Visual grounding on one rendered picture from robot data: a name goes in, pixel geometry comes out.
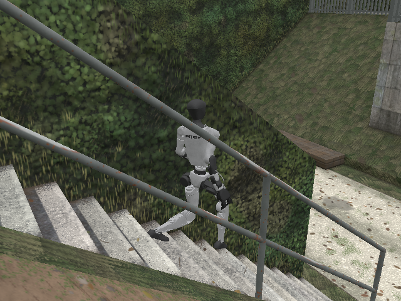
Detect stairs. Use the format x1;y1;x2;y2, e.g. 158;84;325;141
0;164;332;301

